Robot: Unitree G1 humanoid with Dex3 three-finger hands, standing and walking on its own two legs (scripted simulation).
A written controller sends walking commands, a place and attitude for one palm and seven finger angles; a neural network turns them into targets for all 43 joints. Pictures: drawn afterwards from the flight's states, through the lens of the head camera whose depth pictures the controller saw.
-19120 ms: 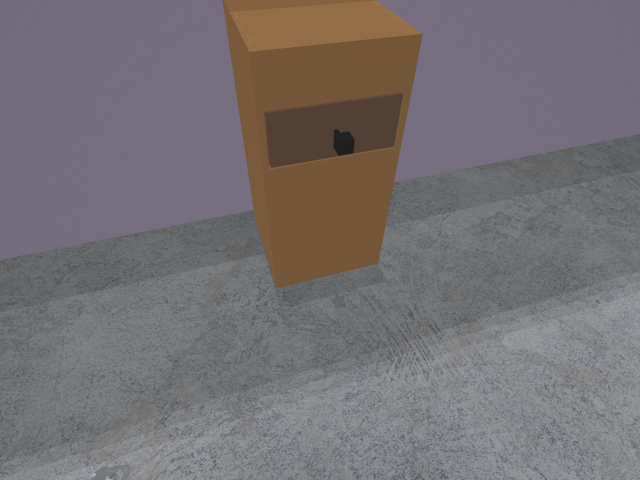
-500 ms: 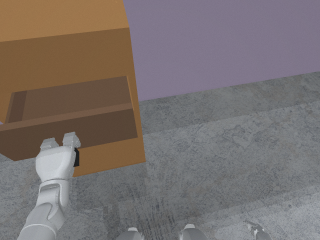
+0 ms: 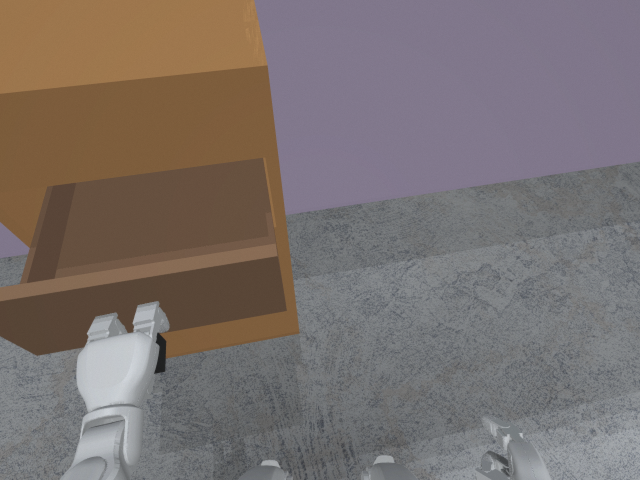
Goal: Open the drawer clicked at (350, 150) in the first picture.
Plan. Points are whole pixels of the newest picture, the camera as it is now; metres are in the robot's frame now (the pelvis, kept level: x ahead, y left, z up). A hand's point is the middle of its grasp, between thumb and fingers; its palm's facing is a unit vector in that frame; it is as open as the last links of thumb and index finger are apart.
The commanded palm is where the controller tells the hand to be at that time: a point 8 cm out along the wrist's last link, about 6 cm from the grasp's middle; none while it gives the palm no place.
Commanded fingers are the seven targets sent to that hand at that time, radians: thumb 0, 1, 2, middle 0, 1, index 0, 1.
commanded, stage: pull the drawer open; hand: left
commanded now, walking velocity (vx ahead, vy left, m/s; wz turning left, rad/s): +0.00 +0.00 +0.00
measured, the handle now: (144, 338) +0.30 +0.26 -0.04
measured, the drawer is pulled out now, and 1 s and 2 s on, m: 0.18 0.30 0.30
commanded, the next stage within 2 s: open the thumb to release the handle in 1.56 s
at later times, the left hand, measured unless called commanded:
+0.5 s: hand (136, 424) +0.19 +0.24 -0.06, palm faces -0.05 -0.07 -1.00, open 8.3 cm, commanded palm +0.16 +0.25 +0.00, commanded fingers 0.00 0.90 0.90 -0.40 -1.35 -0.40 -1.35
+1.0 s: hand (133, 477) +0.14 +0.23 -0.06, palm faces -0.09 -0.11 -0.99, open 8.4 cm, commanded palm +0.10 +0.24 +0.00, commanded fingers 0.00 0.90 0.90 -0.40 -1.35 -0.40 -1.35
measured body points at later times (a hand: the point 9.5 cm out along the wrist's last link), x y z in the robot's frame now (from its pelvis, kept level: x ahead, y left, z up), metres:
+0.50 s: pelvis +0.01 +0.00 +0.00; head +0.07 -0.01 +0.44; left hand +0.19 +0.24 +0.00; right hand +0.19 -0.24 -0.11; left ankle -0.02 +0.10 -0.67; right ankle +0.01 -0.11 -0.67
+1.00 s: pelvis +0.00 -0.02 -0.01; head +0.06 -0.02 +0.44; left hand +0.14 +0.23 +0.00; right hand +0.21 -0.24 -0.10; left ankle -0.02 +0.10 -0.67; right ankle +0.01 -0.11 -0.67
